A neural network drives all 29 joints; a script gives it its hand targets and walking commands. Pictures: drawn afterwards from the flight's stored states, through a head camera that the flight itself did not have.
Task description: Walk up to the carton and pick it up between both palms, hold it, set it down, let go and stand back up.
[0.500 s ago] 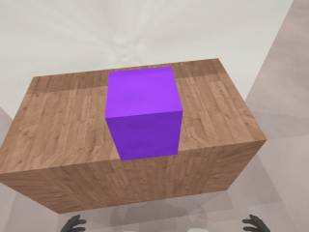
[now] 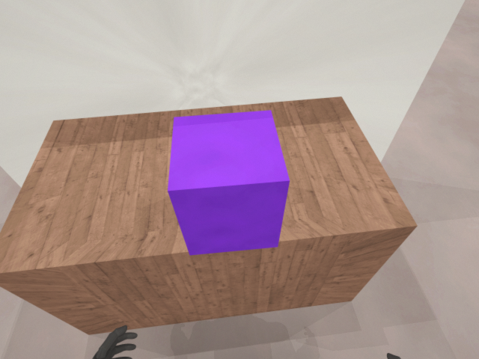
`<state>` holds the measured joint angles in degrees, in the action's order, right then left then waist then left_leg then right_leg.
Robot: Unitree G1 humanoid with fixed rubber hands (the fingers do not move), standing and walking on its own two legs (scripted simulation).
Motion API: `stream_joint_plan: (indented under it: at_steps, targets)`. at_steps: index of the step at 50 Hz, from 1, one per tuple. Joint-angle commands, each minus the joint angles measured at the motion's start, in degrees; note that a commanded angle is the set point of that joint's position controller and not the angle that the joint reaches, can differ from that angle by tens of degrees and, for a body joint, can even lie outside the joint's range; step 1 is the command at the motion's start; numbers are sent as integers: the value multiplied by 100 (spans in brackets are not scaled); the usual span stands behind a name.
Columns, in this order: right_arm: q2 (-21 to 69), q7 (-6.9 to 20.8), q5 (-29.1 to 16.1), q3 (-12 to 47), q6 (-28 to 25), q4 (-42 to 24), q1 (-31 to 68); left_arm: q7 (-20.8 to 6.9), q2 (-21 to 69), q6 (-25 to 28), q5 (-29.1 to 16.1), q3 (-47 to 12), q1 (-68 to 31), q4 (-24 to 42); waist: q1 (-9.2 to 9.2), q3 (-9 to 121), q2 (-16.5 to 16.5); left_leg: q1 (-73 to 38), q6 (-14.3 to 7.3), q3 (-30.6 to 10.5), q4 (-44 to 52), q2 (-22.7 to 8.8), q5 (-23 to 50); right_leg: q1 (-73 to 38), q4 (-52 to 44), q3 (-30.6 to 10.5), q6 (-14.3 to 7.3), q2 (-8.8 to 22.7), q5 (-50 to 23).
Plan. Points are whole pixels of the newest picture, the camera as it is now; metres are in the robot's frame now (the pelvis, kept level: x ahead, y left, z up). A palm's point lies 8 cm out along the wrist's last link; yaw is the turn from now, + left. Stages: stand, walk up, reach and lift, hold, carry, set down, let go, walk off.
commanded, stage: stand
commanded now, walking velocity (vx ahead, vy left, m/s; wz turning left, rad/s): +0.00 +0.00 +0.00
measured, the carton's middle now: (228, 185) +0.46 +0.05 -0.04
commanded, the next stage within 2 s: none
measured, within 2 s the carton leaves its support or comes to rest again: neither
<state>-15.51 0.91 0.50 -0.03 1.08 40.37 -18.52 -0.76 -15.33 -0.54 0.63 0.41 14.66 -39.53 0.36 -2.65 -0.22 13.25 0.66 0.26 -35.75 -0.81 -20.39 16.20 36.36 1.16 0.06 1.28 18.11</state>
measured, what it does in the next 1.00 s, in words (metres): stands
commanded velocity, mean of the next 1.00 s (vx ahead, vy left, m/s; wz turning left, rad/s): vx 0.00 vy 0.00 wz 0.00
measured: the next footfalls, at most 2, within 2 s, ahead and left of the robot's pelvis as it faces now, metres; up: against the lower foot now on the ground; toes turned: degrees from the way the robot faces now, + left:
left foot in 1.38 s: +0.02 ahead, +0.13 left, +0.00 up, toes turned +12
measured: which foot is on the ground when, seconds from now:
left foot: down 0.00-1.00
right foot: down 0.00-1.00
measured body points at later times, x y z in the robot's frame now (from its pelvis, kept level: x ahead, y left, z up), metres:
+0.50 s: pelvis +0.01 +0.02 +0.00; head +0.01 +0.02 +0.45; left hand +0.08 +0.28 -0.12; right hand +0.12 -0.23 -0.12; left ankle -0.01 +0.13 -0.73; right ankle +0.02 -0.12 -0.73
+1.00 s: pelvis +0.00 -0.02 -0.01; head +0.01 -0.03 +0.44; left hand +0.07 +0.26 -0.11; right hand +0.14 -0.27 -0.12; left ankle -0.01 +0.13 -0.73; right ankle +0.02 -0.12 -0.73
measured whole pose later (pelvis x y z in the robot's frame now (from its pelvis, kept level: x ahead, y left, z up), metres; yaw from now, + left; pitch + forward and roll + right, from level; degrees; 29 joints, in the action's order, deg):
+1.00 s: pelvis +0.00 -0.02 -0.01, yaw +7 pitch -4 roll +0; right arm -16.2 -0.8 1.3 -0.8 0.8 38.5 -16.4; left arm -0.4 -15.9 -2.1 1.2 0.6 15.0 -40.4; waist -0.1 -5.2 -1.1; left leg 14.9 1.9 -6.9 -40.2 1.6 -21.1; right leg 15.2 41.2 4.1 -1.4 1.1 20.9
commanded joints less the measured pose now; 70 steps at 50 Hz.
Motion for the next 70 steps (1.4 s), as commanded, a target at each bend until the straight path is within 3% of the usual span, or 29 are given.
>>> stream_joint_plan:
  at_steps: [1,9,35,36,37,38,39,40,42,44,45,46,47,48,49,50,51,52,53,54,55,56,57,61,65,67,68,69,70]
  targets:
    - [-877,-26,-24,-298,-217,-473,-81,62,-881,176,3,276,-50,620,-64,300,-4,163,-373,-687,781,-378,1490,-322,-805,-501,-315,461,-998]
    - [-858,-40,-53,-337,-206,-434,-100,94,-794,160,12,264,-50,566,-64,158,-163,428,-421,-863,914,-356,1533,-566,-724,-208,-247,445,-999]
    - [-802,-66,-29,-437,-157,-534,38,128,-864,125,52,313,171,427,-65,153,-97,648,-449,-1376,666,-43,1698,-760,-700,221,-299,683,-660]
    - [-871,-112,-23,-384,-160,-624,283,100,-959,49,12,274,-49,370,-28,-93,-176,435,-435,-1392,750,-279,2425,-398,-422,184,-147,744,-1560]
    - [-953,-143,-2,-424,-190,-625,106,97,-927,8,28,270,-69,398,25,194,-266,33,-512,-1694,827,-549,2932,-364,-81,229,-33,649,-1674]
    - [-1068,-163,-11,-437,-209,-634,46,100,-788,-12,22,226,43,444,-18,441,-335,-231,-638,-1890,831,-707,3248,-286,21,194,21,530,-1504]
    - [-1147,-190,-24,-471,-226,-646,-47,98,-772,-41,13,220,-99,486,92,381,-319,-290,-747,-2170,957,-861,3342,-58,241,194,77,421,-927]
    - [-1227,-203,42,-504,-235,-584,-214,86,-704,-87,50,237,-72,534,133,327,-398,-290,-924,-2451,1016,-1011,3095,25,356,86,83,300,120]
    - [-1277,-232,64,-490,-259,-578,-149,79,-731,-122,64,214,-240,576,171,253,-776,-384,-1097,-2636,1136,-1175,3263,401,630,-55,117,219,996]
    - [-1340,-265,125,-514,-259,-669,13,55,-775,-120,82,259,85,556,3,391,-1009,-316,-1214,-2552,1116,-1282,2761,315,772,-115,82,221,1330]
    - [-1301,-274,120,-481,-248,-733,217,64,-792,-102,65,239,70,557,-47,247,-967,-260,-1147,-2407,973,-1255,3160,350,664,-112,92,279,909]
    - [-1274,-253,135,-478,-254,-759,209,63,-766,-63,70,253,293,545,-125,520,-1019,-291,-1020,-2166,780,-1111,3052,57,333,-84,34,272,789]
    - [-1268,-224,134,-483,-224,-785,348,63,-808,-16,76,280,542,497,-271,535,-1004,153,-917,-1959,615,-943,2292,-433,-90,-64,-70,288,264]
    - [-1133,-222,53,-404,-178,-905,770,79,-961,36,40,276,495,459,-387,401,-527,506,-594,-1530,155,-639,2564,-784,-562,-244,-181,530,-1467]
    - [-952,-199,22,-361,-132,-959,657,75,-1171,61,68,320,367,447,-225,239,7,778,-287,-1029,-356,-182,2001,-883,-719,-612,-422,853,-2268]
    - [-823,-190,18,-386,-51,-895,471,63,-1341,55,59,407,325,423,-202,265,461,685,-71,-529,-1166,324,483,-565,-1042,-1278,-917,1374,-2220]
    - [-734,-223,97,-316,30,-852,389,60,-1470,45,48,403,246,486,-162,22,987,807,60,-370,-1802,405,-898,-126,-1477,-1939,-1409,1964,-2202]
    - [-720,-252,154,-304,88,-787,459,97,-1270,38,95,342,283,472,-269,-160,1016,1026,106,-527,-2477,303,-1669,45,-1794,-2242,-1649,2198,-1623]
    - [-722,-250,131,-287,108,-832,507,145,-1235,27,125,288,111,514,-205,-429,909,1227,122,-628,-2657,171,-1500,312,-1958,-2282,-1661,2219,-1204]
    - [-722,-226,95,-293,100,-778,467,186,-1191,12,131,253,3,528,-153,-680,849,1328,103,-639,-2652,127,-1404,449,-2054,-2109,-1579,2097,-1070]
    - [-680,-206,176,-370,146,-476,74,229,-1104,123,192,353,538,467,-134,-601,539,1629,97,-964,-2531,1,-1065,-46,-2240,-2211,-1181,2090,-81]
    - [-767,-188,209,-410,166,-378,-35,258,-1141,170,232,359,574,416,-138,-584,523,1759,123,-909,-2449,-50,-827,-289,-2263,-2132,-954,1939,468]
    - [-793,-163,229,-441,176,-362,2,270,-1147,196,246,377,554,407,-180,-510,622,1831,152,-867,-2362,-62,-721,-493,-2294,-2153,-887,1879,793]
    - [-727,-57,209,-478,171,-362,292,307,-1031,271,243,412,722,374,-308,-352,736,1922,216,-604,-1870,-199,-700,-946,-2308,-1841,-961,1830,838]
    - [-520,-16,190,-459,69,-329,377,273,-1061,249,195,442,841,296,-319,-262,874,1379,120,-252,-857,-298,-880,-723,-2135,-1397,-1099,1685,545]
    - [-472,-10,165,-477,-13,-222,123,229,-1065,196,141,432,724,302,-160,-174,900,594,-1,-49,-183,-203,-408,-165,-1921,-1019,-1025,1509,419]
    - [-477,-11,166,-498,-72,-142,-127,198,-1042,167,83,392,541,334,38,-121,773,-104,-103,35,412,-150,255,329,-1696,-732,-877,1366,398]
    - [-554,-20,164,-517,-141,-59,-394,155,-993,141,24,341,423,367,229,-41,569,-768,-203,-13,980,-105,1015,810,-1398,-492,-663,1203,422]
    - [-734,-45,200,-553,-186,13,-614,112,-809,141,-40,274,512,416,316,138,163,-1283,-340,-493,1071,-313,1120,1264,-974,-224,-430,981,612]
